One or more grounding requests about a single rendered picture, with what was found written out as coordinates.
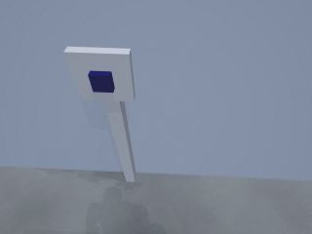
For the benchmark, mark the button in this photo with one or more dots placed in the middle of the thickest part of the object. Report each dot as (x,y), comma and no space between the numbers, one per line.
(101,81)

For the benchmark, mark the panel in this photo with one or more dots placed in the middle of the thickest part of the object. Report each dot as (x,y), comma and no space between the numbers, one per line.
(118,61)

